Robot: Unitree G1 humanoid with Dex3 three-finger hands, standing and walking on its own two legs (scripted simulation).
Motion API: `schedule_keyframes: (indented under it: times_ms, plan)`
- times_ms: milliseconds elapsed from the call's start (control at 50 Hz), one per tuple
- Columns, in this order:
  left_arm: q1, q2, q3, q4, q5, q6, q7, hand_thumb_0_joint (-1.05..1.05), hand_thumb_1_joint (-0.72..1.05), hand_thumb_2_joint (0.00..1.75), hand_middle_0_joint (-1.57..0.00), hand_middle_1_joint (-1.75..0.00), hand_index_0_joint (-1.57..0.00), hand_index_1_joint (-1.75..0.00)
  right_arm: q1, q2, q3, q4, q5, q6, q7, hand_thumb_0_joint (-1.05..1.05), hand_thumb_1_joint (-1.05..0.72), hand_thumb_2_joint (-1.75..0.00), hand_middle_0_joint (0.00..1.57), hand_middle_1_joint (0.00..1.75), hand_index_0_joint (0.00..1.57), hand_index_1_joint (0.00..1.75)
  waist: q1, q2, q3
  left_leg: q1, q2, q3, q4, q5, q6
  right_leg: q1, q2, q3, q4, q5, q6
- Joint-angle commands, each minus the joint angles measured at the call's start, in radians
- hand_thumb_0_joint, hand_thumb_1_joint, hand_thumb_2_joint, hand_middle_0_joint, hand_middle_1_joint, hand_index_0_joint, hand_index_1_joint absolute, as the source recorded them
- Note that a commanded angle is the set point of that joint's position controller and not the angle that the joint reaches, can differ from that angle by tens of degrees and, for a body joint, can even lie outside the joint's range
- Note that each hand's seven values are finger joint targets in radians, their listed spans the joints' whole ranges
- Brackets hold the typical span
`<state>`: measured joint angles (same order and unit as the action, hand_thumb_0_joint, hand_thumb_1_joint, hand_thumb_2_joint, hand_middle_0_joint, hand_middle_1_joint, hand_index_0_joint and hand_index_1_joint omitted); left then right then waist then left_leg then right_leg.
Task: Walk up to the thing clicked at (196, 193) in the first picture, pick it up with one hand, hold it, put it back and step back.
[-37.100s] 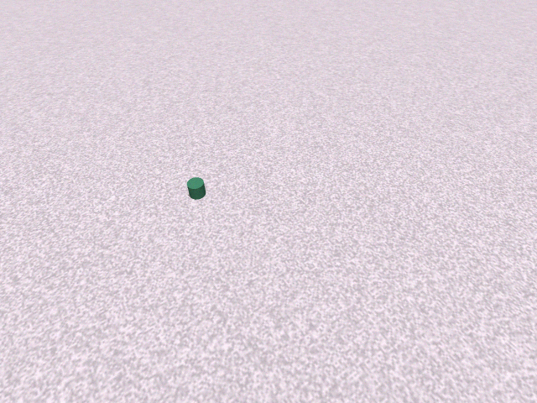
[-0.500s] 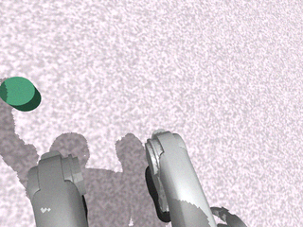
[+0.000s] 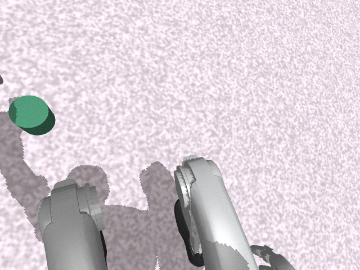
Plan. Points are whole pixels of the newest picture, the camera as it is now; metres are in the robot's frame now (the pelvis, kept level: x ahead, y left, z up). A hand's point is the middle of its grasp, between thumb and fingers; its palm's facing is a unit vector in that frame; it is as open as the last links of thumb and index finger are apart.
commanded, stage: approach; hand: left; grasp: from above
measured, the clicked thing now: (33, 116) +0.51 +0.29 -0.29
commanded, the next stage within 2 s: rest palm in 0.40 s
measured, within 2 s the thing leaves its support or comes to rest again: neither
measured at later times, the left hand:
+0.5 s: hand (32, 96) +0.51 +0.26 -0.17, palm faces -0.40 -0.08 -0.91, open 13.9 cm
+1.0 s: hand (28, 118) +0.48 +0.28 -0.23, palm faces -0.45 -0.12 -0.89, open 13.6 cm
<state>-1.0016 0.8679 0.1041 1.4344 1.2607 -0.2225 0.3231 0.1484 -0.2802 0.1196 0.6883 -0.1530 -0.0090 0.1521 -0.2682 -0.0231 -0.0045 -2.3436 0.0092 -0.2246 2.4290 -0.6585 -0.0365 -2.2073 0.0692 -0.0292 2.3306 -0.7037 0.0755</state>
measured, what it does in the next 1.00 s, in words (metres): stands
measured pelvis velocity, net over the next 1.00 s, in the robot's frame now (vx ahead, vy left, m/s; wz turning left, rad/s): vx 0.01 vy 0.00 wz -0.03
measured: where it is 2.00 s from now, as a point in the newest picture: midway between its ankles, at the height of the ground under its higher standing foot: (147, 257)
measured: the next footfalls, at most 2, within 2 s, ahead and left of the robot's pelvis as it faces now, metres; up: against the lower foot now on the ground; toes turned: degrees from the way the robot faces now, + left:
none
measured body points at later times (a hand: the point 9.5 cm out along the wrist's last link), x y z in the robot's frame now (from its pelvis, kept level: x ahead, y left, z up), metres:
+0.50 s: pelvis +0.00 +0.00 +0.00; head +0.25 +0.07 +0.36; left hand +0.53 +0.26 -0.12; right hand +0.02 -0.27 -0.08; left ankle +0.08 +0.14 -0.29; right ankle +0.11 -0.15 -0.29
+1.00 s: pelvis +0.01 +0.00 -0.01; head +0.27 +0.10 +0.33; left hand +0.50 +0.29 -0.18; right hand +0.06 -0.28 -0.08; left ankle +0.08 +0.14 -0.29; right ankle +0.11 -0.15 -0.29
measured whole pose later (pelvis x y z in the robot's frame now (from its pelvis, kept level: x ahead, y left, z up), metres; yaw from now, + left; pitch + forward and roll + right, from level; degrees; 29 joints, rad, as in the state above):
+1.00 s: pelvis +0.01 +0.00 -0.01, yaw -2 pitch +31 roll -12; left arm -1.06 0.90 0.07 1.55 1.30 -0.26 0.45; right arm 0.12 -0.31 0.20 0.66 -0.20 -0.07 0.14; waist -0.34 -0.10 0.09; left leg -2.35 0.01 -0.28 2.49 -0.69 -0.06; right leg -2.23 0.08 -0.07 2.37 -0.71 0.07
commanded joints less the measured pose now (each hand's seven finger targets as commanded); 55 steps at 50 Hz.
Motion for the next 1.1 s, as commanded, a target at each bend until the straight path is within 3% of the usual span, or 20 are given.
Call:
schedule_keyframes:
  times_ms: [0,40,140,200,260,360,480,520,640,680,720,740,800,840,860,880,940,1000,1060,1080]
  plan:
    - [-0.325,0.243,0.019,-0.193,-0.016,0.002,0.028,0.00,-0.55,1.00,-0.08,-1.07,-0.08,-1.06,0.200,-0.263,-0.088,-0.001,0.006,-0.003,-0.017,0.00,-0.91,-0.90,0.20,0.30,0.20,0.30,-0.002,0.380,-0.682,0.583,0.005,0.142,-0.260,0.133,0.048,0.260,0.005,-0.155,-0.227,0.226,-0.100]
    - [-0.336,0.172,-0.025,-0.172,-0.026,0.004,0.023,0.00,-0.55,0.99,-0.07,-1.08,-0.08,-1.07,0.207,-0.257,-0.090,0.001,0.004,-0.008,-0.014,0.00,-0.91,-0.90,0.20,0.30,0.20,0.30,-0.033,0.374,-0.644,0.574,0.007,0.140,-0.265,0.107,0.049,0.240,0.008,-0.157,-0.238,0.209,-0.100]
    - [-0.462,0.116,-0.080,-0.194,-0.022,0.003,0.039,0.00,-0.55,0.99,-0.07,-1.09,-0.08,-1.08,0.233,-0.264,-0.092,0.016,0.004,-0.015,-0.023,0.00,-0.91,-0.90,0.20,0.30,0.20,0.30,-0.075,0.370,-0.650,0.570,0.010,0.133,-0.261,0.093,0.047,0.225,0.008,-0.164,-0.247,0.209,-0.098]
    - [-0.509,0.092,-0.102,-0.151,-0.012,0.023,0.059,0.00,-0.55,0.99,-0.07,-1.09,-0.08,-1.08,0.236,-0.264,-0.086,0.023,0.004,-0.018,-0.028,0.00,-0.91,-0.90,0.20,0.30,0.20,0.30,-0.083,0.393,-0.655,0.594,0.012,0.132,-0.264,0.112,0.040,0.208,0.008,-0.169,-0.235,0.227,-0.103]
    - [-0.513,0.104,-0.092,-0.060,0.002,0.059,0.088,0.00,-0.54,0.99,-0.07,-1.09,-0.08,-1.07,0.245,-0.264,-0.070,0.021,0.002,-0.022,-0.031,0.00,-0.91,-0.90,0.20,0.30,0.20,0.30,-0.090,0.376,-0.628,0.560,0.008,0.142,-0.254,0.134,0.044,0.216,0.008,-0.164,-0.234,0.252,-0.102]
    - [-0.451,0.146,-0.056,0.070,0.025,0.128,0.115,0.00,-0.53,1.00,-0.08,-1.07,-0.09,-1.06,0.233,-0.260,-0.038,-0.007,-0.005,-0.023,-0.029,0.00,-0.91,-0.90,0.20,0.30,0.20,0.30,-0.072,0.366,-0.642,0.523,0.003,0.154,-0.248,0.158,0.054,0.260,0.013,-0.157,-0.223,0.272,-0.103]
    - [-0.388,0.279,0.026,-0.023,-0.014,0.175,0.118,0.00,-0.50,1.05,-0.13,-1.07,-0.13,-1.07,0.198,-0.270,-0.023,-0.048,0.010,-0.026,-0.030,0.00,-0.91,-0.90,0.20,0.30,0.20,0.30,-0.022,0.359,-0.727,0.489,0.005,0.172,-0.229,0.168,0.070,0.362,0.016,-0.137,-0.223,0.286,-0.092]
    - [-0.385,0.285,0.028,-0.072,-0.038,0.178,0.103,0.00,-0.55,1.00,-0.09,-0.99,-0.08,-1.00,0.196,-0.265,-0.024,-0.052,0.016,-0.029,-0.030,0.00,-0.91,-0.90,0.20,0.30,0.20,0.30,-0.030,0.358,-0.734,0.482,0.008,0.173,-0.220,0.172,0.071,0.380,0.015,-0.132,-0.217,0.294,-0.090]
    - [-0.385,0.203,-0.022,-0.056,-0.090,0.117,0.031,0.00,-0.59,1.02,-0.07,-0.99,-0.05,-1.00,0.233,-0.277,-0.025,-0.018,0.002,-0.043,-0.035,0.00,-0.90,-0.90,0.20,0.30,0.20,0.30,-0.106,0.265,-0.582,0.388,0.010,0.146,-0.188,0.088,0.070,0.317,0.018,-0.152,-0.241,0.193,-0.094]
    - [-0.395,0.273,0.015,-0.059,-0.080,0.074,0.018,0.00,-0.60,1.04,-0.08,-1.00,-0.06,-1.02,0.240,-0.293,-0.031,-0.011,-0.005,-0.042,-0.039,0.00,-0.91,-0.90,0.20,0.30,0.20,0.30,-0.106,0.274,-0.586,0.397,0.012,0.136,-0.183,0.074,0.064,0.319,0.019,-0.159,-0.234,0.170,-0.096]
    - [-0.389,0.173,-0.044,-0.041,-0.078,0.035,0.005,0.00,-0.56,1.07,-0.09,-1.03,-0.07,-1.05,0.251,-0.284,-0.026,0.000,-0.017,-0.043,-0.038,0.00,-0.90,-0.90,0.20,0.30,0.20,0.30,-0.127,0.277,-0.565,0.428,0.013,0.126,-0.177,0.071,0.057,0.292,0.018,-0.176,-0.230,0.169,-0.097]
    - [-0.398,0.120,-0.093,-0.049,-0.068,0.014,0.006,0.00,-0.54,1.11,-0.11,-1.05,-0.09,-1.07,0.255,-0.288,-0.019,-0.004,-0.023,-0.044,-0.036,0.00,-0.90,-0.90,0.20,0.30,0.20,0.30,-0.139,0.296,-0.565,0.456,0.011,0.123,-0.179,0.085,0.052,0.291,0.017,-0.186,-0.226,0.186,-0.096]
    - [-0.400,0.209,-0.069,-0.052,-0.043,-0.029,0.042,0.00,-0.51,1.10,-0.10,-1.08,-0.09,-1.09,0.242,-0.296,-0.003,-0.008,-0.028,-0.048,-0.034,0.00,-0.90,-0.90,0.20,0.30,0.20,0.30,-0.112,0.341,-0.596,0.522,0.014,0.113,-0.182,0.121,0.044,0.304,0.019,-0.199,-0.206,0.225,-0.092]
    - [-0.394,0.215,-0.066,-0.044,-0.021,-0.043,0.076,0.00,-0.50,1.10,-0.10,-1.10,-0.10,-1.10,0.234,-0.300,0.000,-0.006,-0.034,-0.051,-0.031,0.00,-0.90,-0.90,0.20,0.30,0.20,0.30,-0.108,0.375,-0.600,0.554,0.017,0.117,-0.172,0.162,0.041,0.313,0.018,-0.200,-0.193,0.271,-0.090]
    - [-0.402,0.248,-0.036,-0.049,-0.007,-0.047,0.102,0.00,-0.49,1.12,-0.11,-1.11,-0.10,-1.11,0.231,-0.310,-0.002,0.000,-0.039,-0.051,-0.032,0.00,-0.90,-0.90,0.20,0.30,0.20,0.30,-0.101,0.393,-0.614,0.566,0.018,0.118,-0.172,0.178,0.038,0.310,0.019,-0.202,-0.189,0.283,-0.092]
    - [-0.383,0.242,-0.025,-0.019,0.005,-0.044,0.128,0.00,-0.49,1.11,-0.10,-1.11,-0.10,-1.11,0.229,-0.315,-0.002,-0.002,-0.043,-0.056,-0.031,0.00,-0.90,-0.90,0.20,0.30,0.20,0.30,-0.105,0.404,-0.584,0.575,0.018,0.118,-0.169,0.195,0.035,0.287,0.017,-0.209,-0.181,0.292,-0.097]
    - [-0.368,0.281,0.021,-0.030,0.041,-0.035,0.203,0.00,-0.48,1.10,-0.10,-1.08,-0.10,-1.08,0.204,-0.315,0.000,-0.003,-0.051,-0.064,-0.020,0.00,-0.90,-0.90,0.20,0.30,0.20,0.30,-0.099,0.468,-0.611,0.620,0.025,0.115,-0.179,0.242,0.029,0.267,0.020,-0.213,-0.150,0.333,-0.098]
    - [-0.382,0.274,0.029,0.003,0.064,0.000,0.254,0.00,-0.49,1.07,-0.09,-1.06,-0.09,-1.06,0.191,-0.305,-0.001,0.004,-0.063,-0.075,-0.004,0.00,-0.90,-0.90,0.20,0.30,0.20,0.30,-0.113,0.478,-0.604,0.612,0.028,0.123,-0.166,0.256,0.033,0.262,0.017,-0.207,-0.142,0.361,-0.093]
    - [-0.398,0.275,0.031,0.038,0.061,0.042,0.291,0.00,-0.49,1.06,-0.09,-1.05,-0.09,-1.05,0.181,-0.312,0.004,-0.001,-0.069,-0.088,0.010,0.00,-0.90,-0.90,0.20,0.30,0.20,0.30,-0.129,0.492,-0.589,0.595,0.030,0.120,-0.165,0.243,0.035,0.261,0.017,-0.205,-0.146,0.364,-0.092]
    - [-0.394,0.259,0.014,0.068,0.056,0.056,0.295,0.00,-0.48,1.05,-0.09,-1.05,-0.09,-1.05,0.176,-0.312,0.006,-0.003,-0.071,-0.096,0.016,0.00,-0.90,-0.90,0.20,0.30,0.20,0.30,-0.130,0.474,-0.577,0.579,0.031,0.120,-0.158,0.225,0.038,0.249,0.020,-0.202,-0.148,0.354,-0.091]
